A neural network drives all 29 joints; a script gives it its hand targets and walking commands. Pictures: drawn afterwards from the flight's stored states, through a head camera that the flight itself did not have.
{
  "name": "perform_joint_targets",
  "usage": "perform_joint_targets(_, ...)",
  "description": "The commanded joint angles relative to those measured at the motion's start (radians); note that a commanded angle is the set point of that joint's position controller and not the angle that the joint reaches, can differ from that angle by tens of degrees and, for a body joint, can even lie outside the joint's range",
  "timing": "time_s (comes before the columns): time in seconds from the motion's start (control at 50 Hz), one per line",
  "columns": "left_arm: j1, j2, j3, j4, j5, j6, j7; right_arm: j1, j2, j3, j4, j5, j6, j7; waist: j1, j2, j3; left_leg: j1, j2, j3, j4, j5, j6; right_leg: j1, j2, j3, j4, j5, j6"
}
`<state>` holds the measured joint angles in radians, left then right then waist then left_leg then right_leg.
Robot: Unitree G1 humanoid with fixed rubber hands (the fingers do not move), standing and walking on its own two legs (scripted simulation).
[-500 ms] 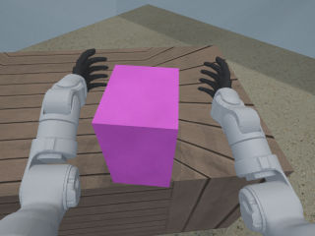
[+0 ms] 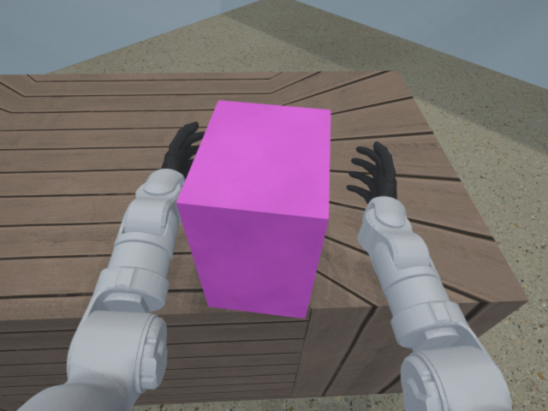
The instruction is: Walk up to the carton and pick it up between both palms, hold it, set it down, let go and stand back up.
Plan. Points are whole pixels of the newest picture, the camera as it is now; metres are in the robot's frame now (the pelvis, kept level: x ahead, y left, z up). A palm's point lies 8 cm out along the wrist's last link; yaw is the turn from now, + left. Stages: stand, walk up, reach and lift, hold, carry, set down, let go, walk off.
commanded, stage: reach and lift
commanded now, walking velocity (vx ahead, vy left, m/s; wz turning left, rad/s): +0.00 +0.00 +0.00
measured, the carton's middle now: (264, 216) +0.39 +0.02 +0.07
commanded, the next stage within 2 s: none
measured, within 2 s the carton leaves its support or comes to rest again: neither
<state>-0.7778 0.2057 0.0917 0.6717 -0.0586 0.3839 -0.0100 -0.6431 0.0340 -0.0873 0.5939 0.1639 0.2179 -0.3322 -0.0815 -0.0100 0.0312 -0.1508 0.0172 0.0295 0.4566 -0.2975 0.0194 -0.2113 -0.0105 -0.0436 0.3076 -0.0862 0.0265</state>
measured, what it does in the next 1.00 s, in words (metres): stands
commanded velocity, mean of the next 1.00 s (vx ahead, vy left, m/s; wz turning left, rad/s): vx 0.00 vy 0.00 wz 0.00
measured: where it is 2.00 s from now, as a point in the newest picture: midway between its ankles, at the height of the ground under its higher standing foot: outside the picture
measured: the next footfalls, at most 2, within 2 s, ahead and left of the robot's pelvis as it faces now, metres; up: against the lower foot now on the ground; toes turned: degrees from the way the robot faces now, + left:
none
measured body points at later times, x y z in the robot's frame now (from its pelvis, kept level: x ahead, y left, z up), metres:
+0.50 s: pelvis +0.00 +0.00 +0.00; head +0.02 +0.02 +0.45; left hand +0.44 +0.13 +0.11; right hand +0.40 -0.13 +0.10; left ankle -0.03 +0.09 -0.74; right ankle +0.05 -0.14 -0.74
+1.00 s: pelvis +0.02 +0.01 +0.00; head +0.02 +0.04 +0.45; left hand +0.43 +0.14 +0.10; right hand +0.39 -0.12 +0.10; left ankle -0.03 +0.09 -0.74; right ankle +0.05 -0.14 -0.74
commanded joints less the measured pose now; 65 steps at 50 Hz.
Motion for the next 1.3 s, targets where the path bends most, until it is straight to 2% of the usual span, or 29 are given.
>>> perform_joint_targets(0.0, -0.474, 0.078, 0.005, -0.066, 0.008, -0.128, 0.020, -0.455, -0.036, -0.020, -0.136, -0.055, -0.113, -0.001, -0.002, 0.070, -0.436, -0.109, -0.021, 0.039, -0.084, 0.379, -0.077, 0.332, 0.067, -0.020, 0.067, 0.210, -0.003)
perform_joint_targets(0.06, -0.507, 0.060, -0.014, -0.037, -0.006, -0.174, 0.026, -0.489, -0.020, -0.032, -0.123, -0.081, -0.150, 0.001, -0.009, 0.070, -0.501, -0.103, -0.019, 0.040, -0.066, 0.389, -0.079, 0.302, 0.062, -0.019, 0.074, 0.223, -0.009)
perform_joint_targets(0.08, -0.523, 0.063, -0.011, -0.059, -0.008, -0.187, 0.030, -0.499, -0.024, -0.034, -0.137, -0.081, -0.162, 0.001, -0.005, 0.074, -0.540, -0.097, -0.020, 0.042, -0.058, 0.408, -0.081, 0.303, 0.062, -0.018, 0.078, 0.245, -0.011)
perform_joint_targets(0.1, -0.517, 0.057, -0.019, -0.034, -0.008, -0.197, 0.029, -0.491, -0.012, -0.031, -0.117, -0.087, -0.170, -0.002, -0.018, 0.070, -0.554, -0.095, -0.021, 0.041, -0.047, 0.422, -0.081, 0.305, 0.059, -0.014, 0.081, 0.263, -0.010)
perform_joint_targets(0.22, -0.523, 0.033, -0.022, -0.098, 0.007, -0.225, 0.027, -0.475, 0.015, -0.021, -0.095, -0.084, -0.205, -0.015, -0.029, 0.099, -0.661, -0.050, -0.026, 0.042, -0.004, 0.557, -0.102, 0.300, 0.059, -0.013, 0.091, 0.356, -0.010)
perform_joint_targets(0.28, -0.492, 0.020, -0.004, -0.073, 0.042, -0.218, 0.012, -0.454, 0.037, -0.017, -0.043, -0.087, -0.202, -0.022, -0.035, 0.089, -0.594, -0.073, -0.031, 0.043, -0.027, 0.524, -0.092, 0.330, 0.052, -0.011, 0.085, 0.369, -0.001)
perform_joint_targets(0.3, -0.481, 0.010, 0.006, -0.070, 0.055, -0.214, 0.010, -0.455, 0.043, -0.015, -0.034, -0.088, -0.204, -0.022, -0.026, 0.088, -0.567, -0.077, -0.031, 0.043, -0.038, 0.517, -0.089, 0.336, 0.052, -0.014, 0.082, 0.359, 0.000)
perform_joint_targets(0.34, -0.490, -0.018, 0.008, -0.068, 0.076, -0.210, 0.002, -0.459, 0.067, -0.031, -0.010, -0.101, -0.210, -0.023, -0.033, 0.100, -0.522, -0.066, -0.030, 0.042, -0.052, 0.502, -0.090, 0.323, 0.052, -0.021, 0.072, 0.334, 0.004)
perform_joint_targets(0.36, -0.483, -0.037, 0.027, -0.056, 0.093, -0.209, -0.007, -0.454, 0.096, -0.021, -0.004, -0.106, -0.211, -0.018, -0.018, 0.090, -0.489, -0.061, -0.033, 0.047, -0.059, 0.503, -0.085, 0.336, 0.051, -0.020, 0.062, 0.322, 0.006)
perform_joint_targets(0.38, -0.492, -0.058, 0.026, -0.068, 0.111, -0.212, -0.013, -0.454, 0.099, -0.046, 0.000, -0.123, -0.221, -0.015, -0.032, 0.103, -0.491, -0.046, -0.033, 0.048, -0.065, 0.496, -0.091, 0.331, 0.051, -0.027, 0.056, 0.323, 0.006)
perform_joint_targets(0.4, -0.492, -0.072, 0.051, -0.057, 0.132, -0.217, -0.024, -0.457, 0.134, -0.047, -0.004, -0.142, -0.229, -0.011, -0.020, 0.088, -0.478, -0.050, -0.038, 0.056, -0.071, 0.484, -0.083, 0.352, 0.046, -0.024, 0.050, 0.317, 0.012)
perform_joint_targets(0.42, -0.510, -0.088, 0.057, -0.061, 0.152, -0.226, -0.031, -0.459, 0.146, -0.074, 0.004, -0.171, -0.240, -0.006, -0.030, 0.093, -0.477, -0.048, -0.039, 0.057, -0.084, 0.458, -0.083, 0.356, 0.045, -0.031, 0.048, 0.309, 0.015)
perform_joint_targets(0.44, -0.506, -0.107, 0.076, -0.042, 0.179, -0.234, -0.039, -0.459, 0.171, -0.088, 0.009, -0.199, -0.253, 0.001, -0.022, 0.095, -0.460, -0.053, -0.040, 0.062, -0.093, 0.440, -0.079, 0.368, 0.041, -0.031, 0.044, 0.292, 0.017)
perform_joint_targets(0.48, -0.513, -0.172, 0.097, -0.048, 0.230, -0.254, -0.059, -0.453, 0.230, -0.125, 0.019, -0.269, -0.287, 0.022, -0.026, 0.088, -0.458, -0.029, -0.039, 0.069, -0.102, 0.449, -0.080, 0.379, 0.041, -0.042, 0.038, 0.290, 0.022)
perform_joint_targets(0.52, -0.508, -0.292, 0.108, -0.014, 0.299, -0.266, -0.100, -0.447, 0.339, -0.135, 0.062, -0.344, -0.317, 0.063, -0.031, 0.084, -0.421, 0.000, -0.038, 0.075, -0.112, 0.458, -0.080, 0.397, 0.041, -0.053, 0.020, 0.279, 0.021)
perform_joint_targets(0.54, -0.521, -0.421, 0.088, -0.002, 0.325, -0.273, -0.133, -0.473, 0.449, -0.122, 0.070, -0.389, -0.334, 0.098, -0.033, 0.078, -0.421, 0.016, -0.038, 0.074, -0.121, 0.462, -0.082, 0.403, 0.042, -0.063, 0.007, 0.273, 0.020)
perform_joint_targets(0.56, -0.529, -0.549, 0.079, 0.048, 0.355, -0.277, -0.172, -0.508, 0.561, -0.088, 0.081, -0.423, -0.346, 0.142, -0.019, 0.071, -0.408, 0.016, -0.040, 0.076, -0.129, 0.455, -0.081, 0.420, 0.038, -0.062, -0.009, 0.254, 0.014)
perform_joint_targets(0.6, -0.520, -0.714, 0.052, 0.103, 0.378, -0.284, -0.219, -0.554, 0.651, -0.030, 0.091, -0.440, -0.364, 0.213, 0.003, 0.083, -0.448, 0.015, -0.037, 0.071, -0.132, 0.478, -0.093, 0.452, 0.039, -0.060, -0.016, 0.245, -0.006)
perform_joint_targets(0.62, -0.510, -0.752, 0.044, 0.108, 0.383, -0.284, -0.226, -0.553, 0.658, -0.013, 0.110, -0.437, -0.370, 0.233, 0.000, 0.082, -0.446, 0.027, -0.032, 0.066, -0.130, 0.505, -0.100, 0.459, 0.044, -0.062, -0.019, 0.247, -0.010)
perform_joint_targets(0.66, -0.489, -0.795, 0.019, 0.069, 0.387, -0.284, -0.221, -0.527, 0.652, 0.019, 0.143, -0.429, -0.397, 0.254, -0.003, 0.092, -0.442, 0.106, -0.020, 0.057, -0.105, 0.646, -0.126, 0.427, 0.059, -0.074, -0.027, 0.253, -0.010)
perform_joint_targets(0.7, -0.474, -0.806, -0.008, 0.041, 0.383, -0.281, -0.219, -0.500, 0.651, 0.034, 0.165, -0.428, -0.429, 0.253, -0.023, 0.089, -0.411, 0.162, -0.015, 0.051, -0.079, 0.751, -0.141, 0.392, 0.070, -0.084, -0.041, 0.267, -0.006)
perform_joint_targets(0.8, -0.442, -0.800, -0.043, 0.026, 0.377, -0.264, -0.230, -0.455, 0.633, 0.053, 0.217, -0.408, -0.458, 0.228, -0.048, 0.078, -0.282, 0.140, -0.020, 0.048, -0.092, 0.728, -0.137, 0.411, 0.064, -0.084, -0.055, 0.271, 0.008)
perform_joint_targets(0.86, -0.424, -0.795, -0.062, 0.004, 0.369, -0.245, -0.235, -0.450, 0.616, 0.081, 0.200, -0.380, -0.464, 0.215, -0.043, 0.072, -0.258, 0.135, -0.022, 0.047, -0.094, 0.730, -0.135, 0.422, 0.061, -0.084, -0.059, 0.269, 0.011)
perform_joint_targets(0.9, -0.426, -0.798, -0.072, -0.009, 0.368, -0.238, -0.238, -0.447, 0.613, 0.089, 0.177, -0.370, -0.467, 0.206, -0.050, 0.070, -0.268, 0.115, -0.030, 0.050, -0.102, 0.673, -0.127, 0.442, 0.057, -0.085, -0.058, 0.275, 0.011)
perform_joint_targets(1.02, -0.383, -0.797, -0.072, -0.035, 0.384, -0.213, -0.235, -0.411, 0.580, 0.105, 0.170, -0.348, -0.473, 0.194, -0.051, 0.074, -0.261, 0.140, -0.024, 0.045, -0.100, 0.695, -0.129, 0.424, 0.058, -0.095, -0.063, 0.250, 0.011)
perform_joint_targets(1.08, -0.373, -0.809, -0.092, -0.059, 0.377, -0.209, -0.227, -0.416, 0.562, 0.110, 0.146, -0.338, -0.490, 0.194, -0.048, 0.088, -0.292, 0.168, -0.016, 0.037, -0.083, 0.763, -0.143, 0.388, 0.066, -0.103, -0.061, 0.241, 0.008)
perform_joint_targets(1.16, -0.358, -0.814, -0.103, -0.076, 0.374, -0.208, -0.220, -0.401, 0.549, 0.114, 0.147, -0.335, -0.502, 0.189, -0.054, 0.088, -0.296, 0.184, -0.013, 0.033, -0.077, 0.786, -0.148, 0.368, 0.072, -0.109, -0.066, 0.237, 0.005)
perform_joint_targets(1.28, -0.331, -0.805, -0.100, -0.084, 0.376, -0.194, -0.223, -0.375, 0.547, 0.140, 0.145, -0.317, -0.502, 0.176, -0.055, 0.069, -0.259, 0.162, -0.018, 0.035, -0.084, 0.751, -0.134, 0.390, 0.067, -0.108, -0.067, 0.259, 0.009)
